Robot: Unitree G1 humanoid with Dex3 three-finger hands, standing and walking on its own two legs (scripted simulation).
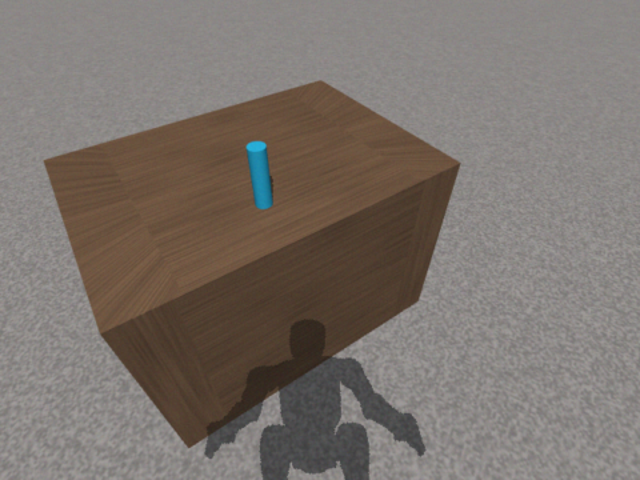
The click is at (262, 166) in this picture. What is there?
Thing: slim round
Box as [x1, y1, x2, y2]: [246, 141, 272, 208]
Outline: 254,141 250,142 246,146 254,199 257,207 267,208 272,204 266,147 263,142
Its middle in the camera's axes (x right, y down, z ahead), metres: -0.13 -0.16 +0.89
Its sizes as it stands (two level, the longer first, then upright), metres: 0.044 0.044 0.161
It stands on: a support 0.65 m high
